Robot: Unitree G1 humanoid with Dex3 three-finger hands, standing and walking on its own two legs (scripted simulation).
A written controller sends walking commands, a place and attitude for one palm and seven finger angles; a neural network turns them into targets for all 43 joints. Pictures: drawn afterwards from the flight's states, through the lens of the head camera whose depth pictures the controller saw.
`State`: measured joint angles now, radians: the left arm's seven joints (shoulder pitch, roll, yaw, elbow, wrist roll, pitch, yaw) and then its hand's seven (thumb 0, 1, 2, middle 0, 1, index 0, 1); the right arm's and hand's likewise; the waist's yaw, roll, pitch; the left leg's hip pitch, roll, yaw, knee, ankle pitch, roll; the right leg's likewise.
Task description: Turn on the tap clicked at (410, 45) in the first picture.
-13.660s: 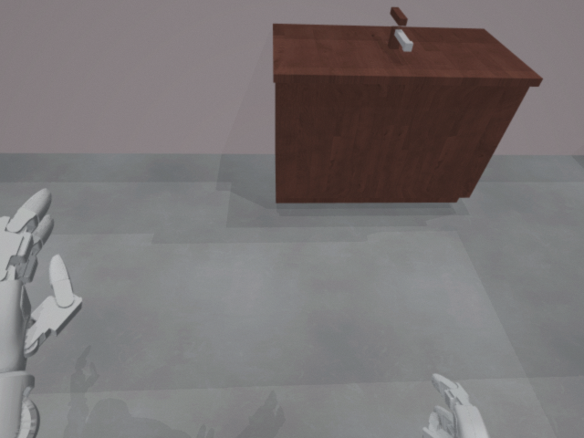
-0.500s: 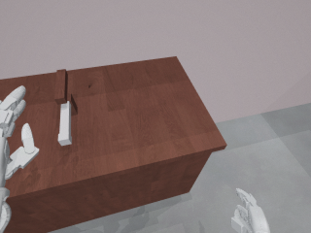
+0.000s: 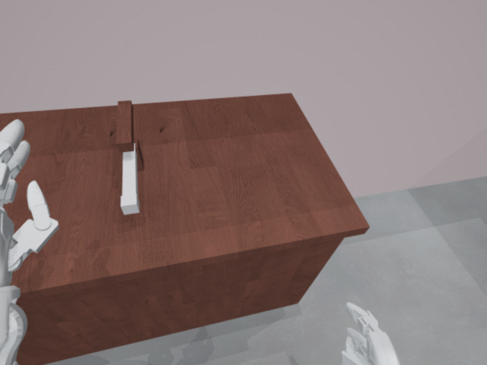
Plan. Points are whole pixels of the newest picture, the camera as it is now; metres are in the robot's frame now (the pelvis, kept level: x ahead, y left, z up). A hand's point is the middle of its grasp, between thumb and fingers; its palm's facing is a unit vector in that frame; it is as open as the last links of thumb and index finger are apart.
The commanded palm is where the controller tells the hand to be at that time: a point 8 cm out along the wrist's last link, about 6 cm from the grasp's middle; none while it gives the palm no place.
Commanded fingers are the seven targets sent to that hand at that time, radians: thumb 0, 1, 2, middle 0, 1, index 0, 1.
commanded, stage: look again from close up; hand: left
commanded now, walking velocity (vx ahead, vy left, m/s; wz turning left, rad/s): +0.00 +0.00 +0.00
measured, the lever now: (130, 204) +0.37 +0.26 +0.00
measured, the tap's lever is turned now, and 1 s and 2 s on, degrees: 0 0 0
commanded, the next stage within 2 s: shuffle to correct the standing spot in 0.34 s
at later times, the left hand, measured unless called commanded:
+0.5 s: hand (79, 221) +0.23 +0.24 +0.16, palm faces +0.37 -0.86 -0.36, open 7.5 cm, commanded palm +0.17 +0.27 +0.18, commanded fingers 0.00 0.90 0.90 -0.20 -0.30 -0.20 -0.30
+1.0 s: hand (127, 221) +0.24 +0.18 +0.16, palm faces +0.33 -0.86 -0.39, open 7.5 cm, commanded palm +0.19 +0.23 +0.18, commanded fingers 0.00 0.90 0.90 -0.20 -0.30 -0.20 -0.30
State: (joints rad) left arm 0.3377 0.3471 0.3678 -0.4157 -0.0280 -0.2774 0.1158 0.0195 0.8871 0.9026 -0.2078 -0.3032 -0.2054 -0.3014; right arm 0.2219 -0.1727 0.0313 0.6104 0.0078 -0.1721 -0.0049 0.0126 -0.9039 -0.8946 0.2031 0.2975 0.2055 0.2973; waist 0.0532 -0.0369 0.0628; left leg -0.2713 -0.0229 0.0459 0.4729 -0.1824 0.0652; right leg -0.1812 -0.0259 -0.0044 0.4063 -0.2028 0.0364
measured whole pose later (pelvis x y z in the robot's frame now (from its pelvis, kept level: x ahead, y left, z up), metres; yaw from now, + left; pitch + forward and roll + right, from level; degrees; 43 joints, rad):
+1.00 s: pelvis +0.02 -0.05 +0.00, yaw -1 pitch +0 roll -2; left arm 0.47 0.37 0.34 -0.47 -0.07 -0.18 0.10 0.02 0.89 0.90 -0.21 -0.30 -0.21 -0.30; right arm 0.19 -0.22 -0.01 0.58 0.02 -0.10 -0.03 0.01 -0.91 -0.89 0.20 0.30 0.20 0.30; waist 0.01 0.02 0.05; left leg -0.26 0.06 0.02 0.47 -0.21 -0.01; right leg -0.16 0.06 -0.02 0.36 -0.21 -0.03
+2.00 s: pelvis +0.00 +0.01 +0.00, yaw -1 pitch -1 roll -2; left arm 0.37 0.37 0.35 -0.42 -0.02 -0.24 0.09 0.02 0.89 0.90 -0.21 -0.30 -0.21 -0.30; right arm 0.19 -0.17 0.03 0.57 0.01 -0.14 -0.01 0.01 -0.90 -0.89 0.20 0.30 0.21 0.30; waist 0.02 -0.03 0.07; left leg -0.25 -0.03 0.09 0.45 -0.18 0.08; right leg -0.18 -0.04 0.02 0.40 -0.20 0.02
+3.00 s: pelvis +0.03 -0.02 +0.00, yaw +1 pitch +2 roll -1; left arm 0.44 0.44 0.36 -0.42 -0.06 -0.29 0.10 0.02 0.88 0.90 -0.21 -0.30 -0.21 -0.30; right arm 0.23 -0.24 0.01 0.64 0.01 -0.17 0.02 0.01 -0.91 -0.89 0.20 0.30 0.20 0.30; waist 0.03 -0.05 0.08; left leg -0.31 -0.02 0.04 0.50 -0.22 0.04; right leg -0.23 -0.02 -0.02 0.46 -0.27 0.02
